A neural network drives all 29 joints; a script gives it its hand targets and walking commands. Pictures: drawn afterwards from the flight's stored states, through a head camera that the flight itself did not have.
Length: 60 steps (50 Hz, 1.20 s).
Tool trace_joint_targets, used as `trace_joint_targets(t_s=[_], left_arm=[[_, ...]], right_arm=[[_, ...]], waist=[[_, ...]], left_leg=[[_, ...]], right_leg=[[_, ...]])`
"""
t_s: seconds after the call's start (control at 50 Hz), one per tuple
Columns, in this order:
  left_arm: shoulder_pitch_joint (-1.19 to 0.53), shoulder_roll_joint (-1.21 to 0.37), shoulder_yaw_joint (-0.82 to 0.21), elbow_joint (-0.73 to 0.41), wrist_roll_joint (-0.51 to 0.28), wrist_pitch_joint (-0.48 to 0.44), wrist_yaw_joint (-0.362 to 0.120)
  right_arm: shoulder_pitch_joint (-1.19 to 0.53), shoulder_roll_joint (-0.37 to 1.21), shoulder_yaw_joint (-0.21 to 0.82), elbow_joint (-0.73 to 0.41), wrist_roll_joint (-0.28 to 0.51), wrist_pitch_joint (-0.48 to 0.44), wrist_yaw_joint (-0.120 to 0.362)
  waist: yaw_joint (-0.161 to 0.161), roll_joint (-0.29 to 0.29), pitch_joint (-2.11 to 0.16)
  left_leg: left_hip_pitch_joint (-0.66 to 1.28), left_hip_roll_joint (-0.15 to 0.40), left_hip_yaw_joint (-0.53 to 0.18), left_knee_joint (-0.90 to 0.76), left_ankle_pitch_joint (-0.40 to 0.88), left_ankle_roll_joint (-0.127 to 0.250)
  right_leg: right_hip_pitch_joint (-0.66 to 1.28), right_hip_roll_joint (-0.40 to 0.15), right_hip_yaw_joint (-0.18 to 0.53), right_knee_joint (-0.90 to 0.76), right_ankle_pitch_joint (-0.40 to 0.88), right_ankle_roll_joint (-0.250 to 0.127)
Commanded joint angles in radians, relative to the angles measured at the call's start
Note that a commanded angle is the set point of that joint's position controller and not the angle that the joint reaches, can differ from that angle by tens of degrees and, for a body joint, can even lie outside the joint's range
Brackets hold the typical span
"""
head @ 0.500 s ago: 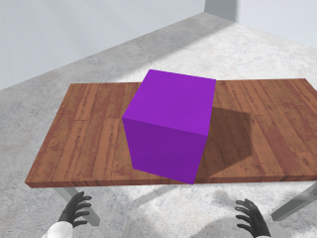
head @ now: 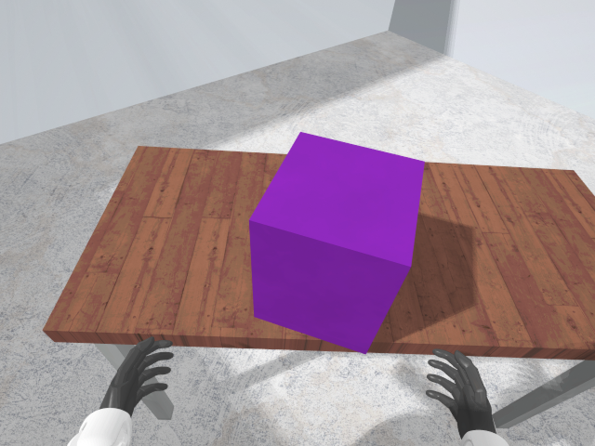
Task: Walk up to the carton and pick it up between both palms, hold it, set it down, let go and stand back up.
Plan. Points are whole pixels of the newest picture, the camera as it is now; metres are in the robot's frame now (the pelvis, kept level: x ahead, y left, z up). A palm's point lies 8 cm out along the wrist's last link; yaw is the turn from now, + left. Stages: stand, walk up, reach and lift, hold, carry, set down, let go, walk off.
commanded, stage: reach and lift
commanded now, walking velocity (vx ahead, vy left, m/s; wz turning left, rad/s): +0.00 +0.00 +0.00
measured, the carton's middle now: (333, 244) +0.41 -0.01 +0.02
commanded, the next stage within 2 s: none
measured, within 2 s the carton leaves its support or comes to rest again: neither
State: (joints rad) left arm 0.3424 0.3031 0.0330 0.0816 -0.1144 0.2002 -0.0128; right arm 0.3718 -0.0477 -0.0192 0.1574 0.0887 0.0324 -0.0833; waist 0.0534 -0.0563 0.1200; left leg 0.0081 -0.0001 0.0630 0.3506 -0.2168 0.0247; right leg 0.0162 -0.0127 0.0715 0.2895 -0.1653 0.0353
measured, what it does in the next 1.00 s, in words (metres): stands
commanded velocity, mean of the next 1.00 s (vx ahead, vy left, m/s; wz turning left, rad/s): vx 0.00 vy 0.00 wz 0.00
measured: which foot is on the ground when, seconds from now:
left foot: down 0.00-1.00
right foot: down 0.00-1.00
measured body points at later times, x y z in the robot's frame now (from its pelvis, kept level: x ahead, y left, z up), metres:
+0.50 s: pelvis +0.00 -0.01 +0.00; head -0.03 +0.04 +0.44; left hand +0.18 +0.23 +0.02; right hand +0.19 -0.18 +0.05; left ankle +0.00 +0.09 -0.75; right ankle +0.01 -0.15 -0.75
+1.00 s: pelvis +0.01 -0.01 +0.00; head -0.01 -0.01 +0.45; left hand +0.26 +0.22 +0.07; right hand +0.26 -0.18 +0.07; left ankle +0.00 +0.09 -0.75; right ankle +0.01 -0.15 -0.75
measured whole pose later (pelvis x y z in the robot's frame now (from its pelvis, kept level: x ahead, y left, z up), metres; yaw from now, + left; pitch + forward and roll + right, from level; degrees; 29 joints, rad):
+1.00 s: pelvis +0.01 -0.01 +0.00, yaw +1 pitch -7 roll -1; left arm 0.12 0.32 0.05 -0.10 -0.26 0.36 -0.11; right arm 0.24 -0.09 0.04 -0.25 0.18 0.34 -0.27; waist 0.03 0.02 0.07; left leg -0.01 0.00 0.04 0.38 -0.25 0.02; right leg 0.00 -0.01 0.05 0.33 -0.21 0.03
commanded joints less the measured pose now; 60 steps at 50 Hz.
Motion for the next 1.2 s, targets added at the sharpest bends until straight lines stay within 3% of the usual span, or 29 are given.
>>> trace_joint_targets(t_s=[0.0, 0.02, 0.04, 0.14, 0.16, 0.2, 0.24, 0.26, 0.28, 0.3, 0.44, 0.52, 0.54, 0.58, 0.6, 0.62, 0.64, 0.7, 0.72, 0.74, 0.76, 0.86, 0.96, 0.98, 1.0, 1.04, 1.06, 1.12, 1.18], left_arm=[[-0.003, 0.104, -0.015, -0.249, -0.085, -0.105, -0.028], [0.002, 0.12, -0.003, -0.263, -0.083, -0.111, -0.033], [0.011, 0.138, 0.002, -0.28, -0.091, -0.125, -0.035], [0.023, 0.114, -0.012, -0.218, -0.106, -0.157, -0.068], [0.01, 0.134, 0.008, -0.231, -0.101, -0.162, -0.069], [0.03, 0.137, 0.011, -0.239, -0.105, -0.163, -0.072], [-0.026, 0.14, -0.003, -0.286, -0.09, -0.177, -0.057], [-0.014, 0.133, 0.012, -0.295, -0.085, -0.174, -0.055], [-0.033, 0.142, -0.004, -0.314, -0.09, -0.168, -0.055], [-0.024, 0.133, -0.003, -0.369, -0.092, -0.181, -0.046], [-0.087, 0.175, -0.009, -0.4, -0.096, -0.15, -0.052], [-0.154, 0.164, 0.005, -0.399, -0.089, -0.103, -0.049], [-0.14, 0.164, 0.008, -0.427, -0.093, -0.095, -0.047], [-0.158, 0.187, 0.011, -0.487, -0.11, -0.091, -0.04], [-0.183, 0.181, 0.006, -0.495, -0.112, -0.08, -0.035], [-0.192, 0.183, -0.002, -0.48, -0.125, -0.067, -0.035], [-0.187, 0.159, -0.018, -0.492, -0.147, -0.057, -0.035], [-0.21, 0.167, 0.021, -0.461, -0.162, -0.018, -0.049], [-0.214, 0.169, 0.029, -0.435, -0.167, 0.0, -0.054], [-0.256, 0.168, 0.039, -0.446, -0.164, 0.007, -0.058], [-0.283, 0.158, 0.046, -0.379, -0.164, 0.033, -0.07], [-0.369, 0.147, 0.077, -0.362, -0.15, 0.117, -0.095], [-0.402, 0.157, 0.139, -0.383, -0.137, 0.16, -0.105], [-0.423, 0.159, 0.135, -0.415, -0.14, 0.155, -0.111], [-0.42, 0.148, 0.134, -0.483, -0.138, 0.158, -0.107], [-0.46, 0.158, 0.138, -0.455, -0.126, 0.178, -0.101], [-0.442, 0.145, 0.13, -0.492, -0.13, 0.176, -0.097], [-0.469, 0.157, 0.157, -0.485, -0.095, 0.212, -0.102], [-0.509, 0.163, 0.156, -0.517, -0.104, 0.242, -0.091]], right_arm=[[0.04, -0.101, -0.062, -0.279, -0.013, -0.078, -0.048], [0.049, -0.098, -0.053, -0.281, -0.006, -0.087, -0.052], [0.046, -0.098, -0.044, -0.352, -0.009, -0.093, -0.062], [0.077, -0.086, -0.005, -0.395, -0.012, -0.083, -0.085], [0.076, -0.072, 0.005, -0.425, -0.005, -0.075, -0.089], [0.101, -0.053, 0.019, -0.453, 0.007, -0.058, -0.09], [0.057, -0.081, -0.002, -0.447, 0.007, -0.048, -0.087], [0.063, -0.062, 0.018, -0.47, 0.017, -0.046, -0.087], [0.069, -0.06, 0.011, -0.462, 0.012, -0.027, -0.093], [0.083, -0.042, 0.029, -0.51, 0.027, -0.031, -0.092], [0.072, -0.011, 0.032, -0.512, 0.052, 0.034, -0.112], [-0.003, -0.051, -0.01, -0.482, 0.045, 0.07, -0.126], [0.003, -0.034, 0.012, -0.517, 0.057, 0.078, -0.127], [-0.004, -0.041, 0.006, -0.539, 0.057, 0.092, -0.134], [-0.035, -0.055, -0.008, -0.546, 0.062, 0.092, -0.135], [-0.064, -0.053, -0.022, -0.561, 0.057, 0.101, -0.138], [-0.064, -0.035, -0.016, -0.587, 0.056, 0.103, -0.14], [-0.083, -0.019, 0.023, -0.599, 0.067, 0.139, -0.151], [-0.105, -0.035, 0.014, -0.6, 0.058, 0.154, -0.152], [-0.161, -0.038, 0.032, -0.628, 0.065, 0.164, -0.154], [-0.188, -0.054, 0.022, -0.592, 0.063, 0.183, -0.157], [-0.246, -0.09, 0.038, -0.618, 0.08, 0.256, -0.175], [-0.29, -0.104, 0.019, -0.643, 0.084, 0.283, -0.213], [-0.317, -0.096, 0.028, -0.67, 0.094, 0.286, -0.214], [-0.279, -0.107, 0.024, -0.668, 0.111, 0.286, -0.212], [-0.315, -0.122, 0.029, -0.666, 0.124, 0.282, -0.208], [-0.319, -0.13, 0.013, -0.685, 0.135, 0.273, -0.204], [-0.302, -0.125, 0.055, -0.606, 0.161, 0.282, -0.207], [-0.359, -0.141, 0.042, -0.62, 0.198, 0.278, -0.2]], waist=[[-0.049, 0.116, -0.086], [-0.03, 0.136, -0.072], [-0.025, 0.069, -0.108], [-0.015, 0.004, -0.002], [0.004, 0.016, -0.011], [0.0, 0.013, -0.009], [0.003, 0.062, 0.0], [0.031, 0.067, 0.004], [-0.003, 0.087, 0.04], [0.021, 0.106, 0.004], [-0.005, 0.212, -0.003], [-0.028, 0.274, 0.014], [-0.019, 0.27, -0.018], [-0.022, 0.285, -0.049], [-0.027, 0.288, -0.061], [-0.033, 0.227, -0.063], [-0.037, 0.218, -0.081], [-0.02, 0.148, -0.111], [-0.033, 0.136, -0.093], [-0.003, 0.125, -0.135], [-0.013, 0.098, -0.082], [-0.019, 0.039, -0.083], [-0.037, -0.017, -0.164], [-0.04, -0.016, -0.181], [-0.049, 0.034, -0.218], [-0.037, 0.059, -0.211], [-0.052, 0.066, -0.263], [-0.036, 0.132, -0.264], [-0.051, 0.18, -0.266]], left_leg=[[-0.024, 0.024, 0.004, -0.037, 0.319, -0.088], [-0.025, 0.024, 0.0, -0.04, 0.342, -0.082], [-0.027, 0.017, 0.003, -0.031, 0.332, -0.07], [-0.085, 0.024, -0.009, -0.056, 0.251, -0.059], [-0.084, 0.022, -0.015, -0.063, 0.221, -0.06], [-0.11, 0.034, -0.018, -0.088, 0.177, -0.041], [-0.13, 0.037, -0.023, -0.106, 0.134, -0.057], [-0.124, 0.028, -0.017, -0.097, 0.179, -0.056], [-0.121, 0.03, -0.012, -0.094, 0.138, -0.063], [-0.145, 0.039, -0.019, -0.108, 0.154, -0.059], [-0.125, 0.044, -0.028, -0.093, 0.106, -0.063], [-0.229, 0.063, -0.042, -0.125, -0.032, -0.043], [-0.259, 0.063, -0.041, -0.124, -0.038, -0.031], [-0.218, 0.054, -0.035, -0.099, 0.063, -0.045], [-0.201, 0.056, -0.04, -0.1, 0.042, -0.052], [-0.19, 0.054, -0.039, -0.096, 0.026, -0.048], [-0.168, 0.062, -0.05, -0.092, 0.086, -0.066], [-0.165, 0.042, -0.024, -0.079, 0.084, -0.034], [-0.164, 0.042, -0.023, -0.07, 0.126, -0.04], [-0.161, 0.039, -0.026, -0.072, 0.14, -0.04], [-0.154, 0.043, -0.029, -0.082, 0.086, -0.028], [-0.146, 0.041, -0.021, -0.087, 0.104, -0.027], [-0.111, 0.018, -0.004, -0.064, 0.191, -0.021], [-0.08, 0.015, -0.004, -0.047, 0.233, -0.023], [-0.052, 0.018, -0.008, -0.032, 0.332, -0.043], [-0.044, 0.01, -0.002, -0.026, 0.325, -0.047], [-0.04, 0.019, -0.009, -0.017, 0.378, -0.053], [0.012, 0.009, -0.006, 0.008, 0.47, -0.072], [0.033, 0.003, 0.001, 0.022, 0.524, -0.09]], right_leg=[[-0.035, 0.042, -0.063, -0.051, 0.116, -0.066], [-0.034, 0.034, -0.053, -0.051, 0.124, -0.067], [-0.026, 0.044, -0.052, -0.05, 0.111, -0.066], [-0.028, 0.035, -0.053, -0.052, 0.082, -0.061], [-0.018, 0.036, -0.047, -0.055, 0.051, -0.071], [0.008, 0.038, -0.045, -0.057, 0.037, -0.078], [0.006, 0.047, -0.049, -0.046, 0.015, -0.08], [0.001, 0.037, -0.037, -0.052, 0.016, -0.079], [-0.02, 0.033, -0.04, -0.064, 0.005, -0.083], [0.003, 0.041, -0.043, -0.047, 0.018, -0.084], [-0.006, 0.027, -0.021, -0.049, -0.006, -0.095], [0.059, 0.029, -0.028, -0.019, -0.015, -0.084], [0.086, 0.037, -0.027, -0.002, -0.001, -0.082], [0.075, 0.022, -0.018, -0.003, 0.036, -0.083], [0.063, 0.027, -0.021, 0.001, 0.016, -0.085], [0.045, 0.021, -0.022, -0.008, 0.002, -0.084], [0.027, 0.015, -0.018, -0.008, 0.026, -0.085], [0.013, 0.004, -0.01, -0.017, 0.028, -0.074], [0.007, 0.001, -0.014, -0.009, 0.083, -0.07], [0.021, 0.005, -0.023, -0.002, 0.066, -0.063], [-0.001, -0.002, -0.017, -0.016, 0.029, -0.06], [-0.002, 0.013, -0.033, -0.014, 0.058, -0.052], [0.033, 0.016, -0.027, 0.01, 0.245, -0.018], [0.03, 0.016, -0.02, 0.014, 0.292, -0.011], [0.031, 0.026, -0.029, 0.019, 0.338, -0.02], [-0.007, 0.028, -0.032, 0.017, 0.354, -0.021], [0.019, 0.035, -0.038, 0.025, 0.371, -0.027], [0.019, 0.035, -0.037, 0.019, 0.431, -0.024], [-0.002, 0.034, -0.048, 0.021, 0.466, -0.029]])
